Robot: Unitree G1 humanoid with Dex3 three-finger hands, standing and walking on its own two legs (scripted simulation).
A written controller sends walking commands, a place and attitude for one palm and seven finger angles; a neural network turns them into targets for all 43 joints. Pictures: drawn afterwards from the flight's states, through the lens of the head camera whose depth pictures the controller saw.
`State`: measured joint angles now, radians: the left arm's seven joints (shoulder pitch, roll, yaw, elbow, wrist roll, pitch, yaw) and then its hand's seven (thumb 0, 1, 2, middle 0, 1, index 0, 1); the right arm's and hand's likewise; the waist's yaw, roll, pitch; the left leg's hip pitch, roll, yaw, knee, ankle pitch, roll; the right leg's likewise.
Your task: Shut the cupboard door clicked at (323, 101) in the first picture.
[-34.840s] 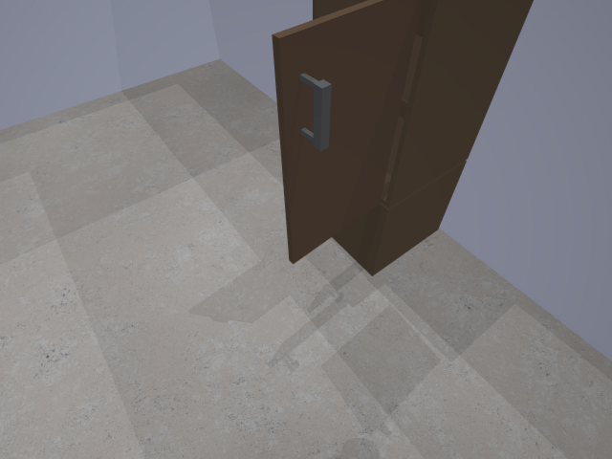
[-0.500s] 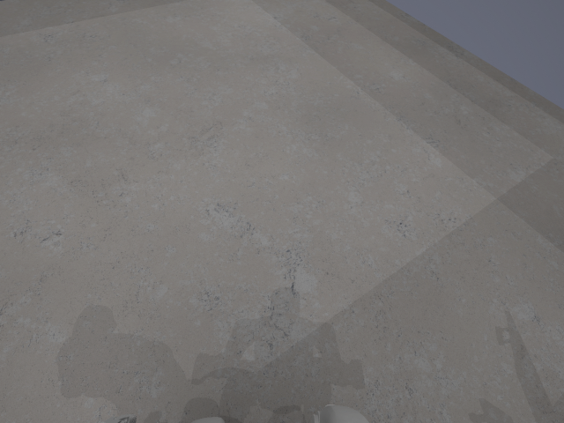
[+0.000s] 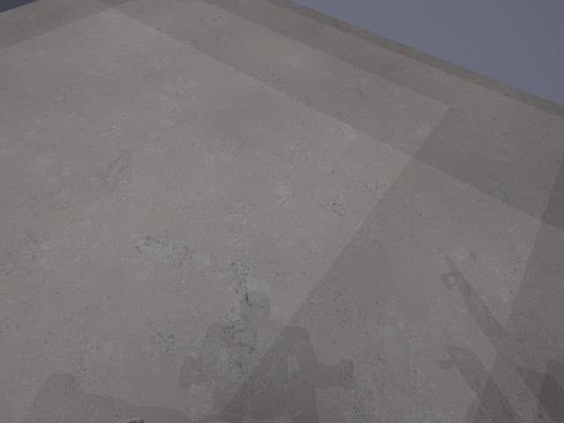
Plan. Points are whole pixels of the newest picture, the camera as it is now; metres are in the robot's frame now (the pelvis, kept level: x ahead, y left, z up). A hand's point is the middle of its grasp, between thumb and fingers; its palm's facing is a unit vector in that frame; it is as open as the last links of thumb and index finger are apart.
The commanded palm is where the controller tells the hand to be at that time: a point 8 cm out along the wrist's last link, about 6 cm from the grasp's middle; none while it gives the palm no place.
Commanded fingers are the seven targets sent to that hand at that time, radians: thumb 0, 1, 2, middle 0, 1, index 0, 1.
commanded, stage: turn to face it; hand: left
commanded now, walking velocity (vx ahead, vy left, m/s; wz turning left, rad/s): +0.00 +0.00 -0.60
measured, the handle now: out of the picture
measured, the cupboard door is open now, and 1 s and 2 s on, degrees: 59 59 59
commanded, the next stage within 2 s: take the last steps up to it in 1.74 s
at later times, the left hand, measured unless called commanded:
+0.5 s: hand (201, 388) +0.19 +0.14 -0.15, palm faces -0.30 -0.92 -0.26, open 7.4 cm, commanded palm none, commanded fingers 0.00 0.90 0.90 -0.20 -0.30 -0.20 -0.30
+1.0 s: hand (250, 339) +0.27 +0.07 -0.15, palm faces -0.56 -0.79 -0.26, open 7.4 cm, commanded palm none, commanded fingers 0.00 0.90 0.90 -0.20 -0.30 -0.20 -0.30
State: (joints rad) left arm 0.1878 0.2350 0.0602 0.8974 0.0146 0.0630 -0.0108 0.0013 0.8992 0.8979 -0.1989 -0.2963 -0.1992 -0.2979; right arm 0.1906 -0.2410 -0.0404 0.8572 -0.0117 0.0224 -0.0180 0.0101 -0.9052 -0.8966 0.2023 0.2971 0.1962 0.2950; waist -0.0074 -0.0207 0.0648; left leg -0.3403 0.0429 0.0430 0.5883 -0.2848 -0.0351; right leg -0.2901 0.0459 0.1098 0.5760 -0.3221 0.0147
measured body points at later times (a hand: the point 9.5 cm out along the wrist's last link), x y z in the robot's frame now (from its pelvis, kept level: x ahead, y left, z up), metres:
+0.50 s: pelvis +0.02 -0.03 +0.00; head +0.07 -0.05 +0.45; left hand +0.20 +0.18 -0.13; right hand -0.01 -0.30 -0.14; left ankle +0.03 +0.11 -0.66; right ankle -0.02 -0.13 -0.73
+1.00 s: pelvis +0.05 -0.04 -0.01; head +0.08 -0.08 +0.44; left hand +0.30 +0.11 -0.13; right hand -0.06 -0.29 -0.15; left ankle +0.11 +0.09 -0.73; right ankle -0.02 -0.12 -0.73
